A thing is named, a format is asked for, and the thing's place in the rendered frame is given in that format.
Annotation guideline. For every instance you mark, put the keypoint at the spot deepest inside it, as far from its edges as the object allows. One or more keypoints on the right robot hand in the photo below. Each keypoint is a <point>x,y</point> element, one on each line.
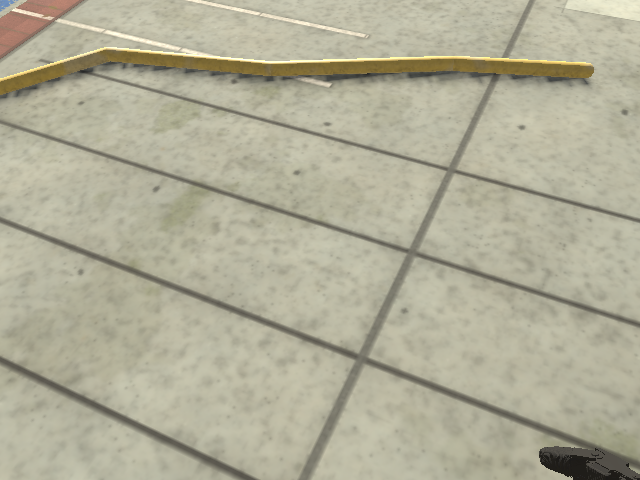
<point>584,464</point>

